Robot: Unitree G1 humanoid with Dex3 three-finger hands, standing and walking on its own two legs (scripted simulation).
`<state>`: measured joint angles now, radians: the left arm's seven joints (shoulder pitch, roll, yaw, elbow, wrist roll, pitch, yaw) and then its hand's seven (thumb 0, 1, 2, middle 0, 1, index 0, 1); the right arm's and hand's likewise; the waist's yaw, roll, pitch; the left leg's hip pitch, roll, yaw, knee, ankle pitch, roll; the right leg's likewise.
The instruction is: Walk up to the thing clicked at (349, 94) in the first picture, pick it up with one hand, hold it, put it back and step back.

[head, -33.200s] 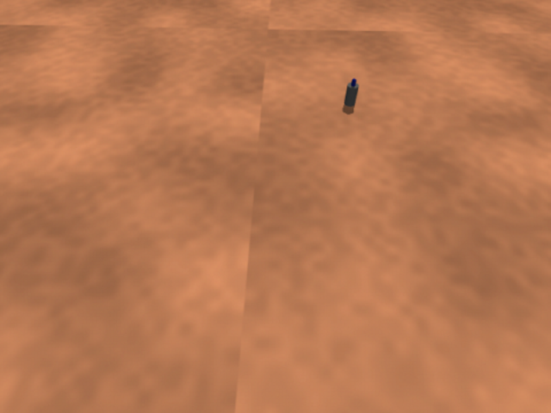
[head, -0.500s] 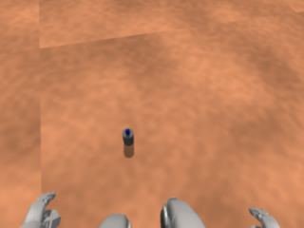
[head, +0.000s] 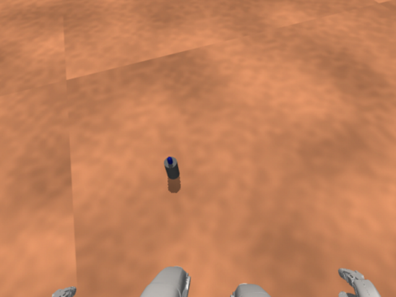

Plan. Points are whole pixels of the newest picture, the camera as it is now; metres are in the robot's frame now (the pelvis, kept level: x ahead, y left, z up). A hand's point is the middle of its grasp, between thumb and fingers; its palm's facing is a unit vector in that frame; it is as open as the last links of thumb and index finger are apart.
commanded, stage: step back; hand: left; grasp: from the side
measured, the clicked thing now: (171, 166) +0.77 +0.19 -0.68
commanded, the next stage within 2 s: stand in 1.74 s
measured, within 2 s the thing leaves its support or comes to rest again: neither
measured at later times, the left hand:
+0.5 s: hand out of the picture -0.10 +0.24 -0.16, palm faces -0.02 -0.92 -0.39, open 7.4 cm
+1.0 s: hand out of the picture -0.26 +0.23 -0.14, palm faces +0.12 -0.91 -0.40, open 7.4 cm
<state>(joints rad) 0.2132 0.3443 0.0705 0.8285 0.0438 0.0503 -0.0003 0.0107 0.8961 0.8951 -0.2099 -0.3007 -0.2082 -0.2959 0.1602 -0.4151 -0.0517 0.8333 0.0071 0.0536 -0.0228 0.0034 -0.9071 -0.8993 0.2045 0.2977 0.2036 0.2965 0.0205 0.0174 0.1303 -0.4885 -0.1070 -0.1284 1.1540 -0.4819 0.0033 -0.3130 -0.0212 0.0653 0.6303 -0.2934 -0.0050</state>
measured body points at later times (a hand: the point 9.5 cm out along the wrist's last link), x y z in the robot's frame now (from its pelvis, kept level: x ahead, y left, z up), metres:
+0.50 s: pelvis -0.18 -0.03 -0.01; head -0.12 -0.02 +0.43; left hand -0.10 +0.29 -0.14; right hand -0.03 -0.35 -0.11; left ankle -0.07 +0.11 -0.73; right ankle -0.23 -0.17 -0.72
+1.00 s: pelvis -0.30 -0.05 +0.00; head -0.31 -0.05 +0.45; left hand -0.27 +0.28 -0.11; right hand -0.23 -0.35 -0.13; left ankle -0.32 +0.07 -0.73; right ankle -0.25 -0.17 -0.70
